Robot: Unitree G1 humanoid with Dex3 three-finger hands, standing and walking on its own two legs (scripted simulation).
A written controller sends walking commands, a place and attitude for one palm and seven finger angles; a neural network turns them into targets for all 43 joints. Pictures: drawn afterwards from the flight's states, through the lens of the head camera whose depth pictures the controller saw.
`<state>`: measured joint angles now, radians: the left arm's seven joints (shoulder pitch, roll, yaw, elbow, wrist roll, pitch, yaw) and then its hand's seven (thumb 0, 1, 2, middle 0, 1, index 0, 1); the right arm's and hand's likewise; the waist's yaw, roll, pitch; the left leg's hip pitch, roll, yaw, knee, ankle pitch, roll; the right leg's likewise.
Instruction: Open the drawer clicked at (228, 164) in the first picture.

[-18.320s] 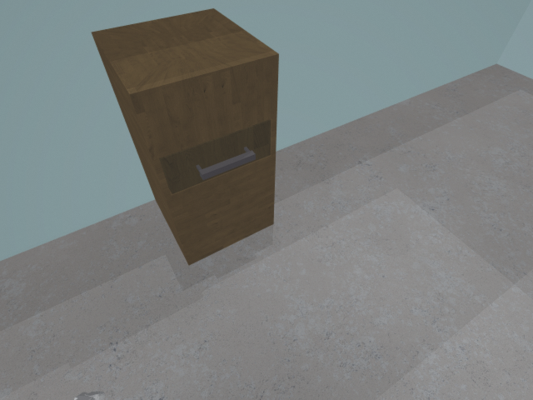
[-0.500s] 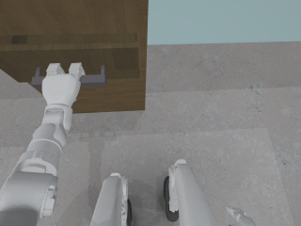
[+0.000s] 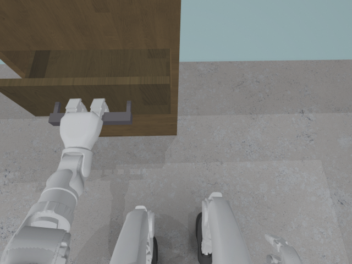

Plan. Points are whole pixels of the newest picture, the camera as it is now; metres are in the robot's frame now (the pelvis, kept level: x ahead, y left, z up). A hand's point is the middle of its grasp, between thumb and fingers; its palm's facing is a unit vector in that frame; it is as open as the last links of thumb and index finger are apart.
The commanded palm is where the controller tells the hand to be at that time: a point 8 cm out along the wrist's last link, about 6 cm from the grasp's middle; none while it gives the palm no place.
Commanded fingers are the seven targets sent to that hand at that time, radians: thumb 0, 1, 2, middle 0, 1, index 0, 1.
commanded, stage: pull the drawer open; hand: left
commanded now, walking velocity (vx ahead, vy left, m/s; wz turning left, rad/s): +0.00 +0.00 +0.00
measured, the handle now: (92, 111) +0.47 +0.20 -0.06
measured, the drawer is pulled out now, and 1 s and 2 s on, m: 0.09 0.20 0.30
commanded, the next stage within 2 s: none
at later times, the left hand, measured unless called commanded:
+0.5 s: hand (89, 154) +0.37 +0.21 -0.08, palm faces -0.04 -0.04 -1.00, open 5.8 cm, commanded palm +0.33 +0.21 -0.03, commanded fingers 0.00 0.90 0.90 -0.40 -1.35 -0.40 -1.35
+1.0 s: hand (86, 176) +0.31 +0.21 -0.08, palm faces -0.05 -0.04 -1.00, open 5.7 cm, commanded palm +0.27 +0.21 -0.03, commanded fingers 0.00 0.90 0.90 -0.40 -1.35 -0.40 -1.35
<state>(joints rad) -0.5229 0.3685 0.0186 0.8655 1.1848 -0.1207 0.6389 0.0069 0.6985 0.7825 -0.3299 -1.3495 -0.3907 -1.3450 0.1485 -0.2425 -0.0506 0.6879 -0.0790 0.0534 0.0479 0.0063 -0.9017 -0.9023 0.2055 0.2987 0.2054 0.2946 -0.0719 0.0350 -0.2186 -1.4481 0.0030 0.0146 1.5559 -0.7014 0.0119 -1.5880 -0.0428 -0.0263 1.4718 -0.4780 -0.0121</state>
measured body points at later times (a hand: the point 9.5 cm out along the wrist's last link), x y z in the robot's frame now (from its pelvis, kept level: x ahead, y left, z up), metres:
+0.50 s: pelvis +0.00 +0.00 +0.01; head +0.17 -0.01 +0.43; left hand +0.36 +0.21 -0.03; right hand +0.13 -0.26 -0.14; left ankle +0.00 +0.11 -0.55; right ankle +0.09 -0.12 -0.55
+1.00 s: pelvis +0.00 -0.01 +0.00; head +0.16 -0.02 +0.43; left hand +0.31 +0.21 -0.03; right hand +0.17 -0.26 -0.14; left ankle +0.00 +0.11 -0.55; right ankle +0.09 -0.12 -0.55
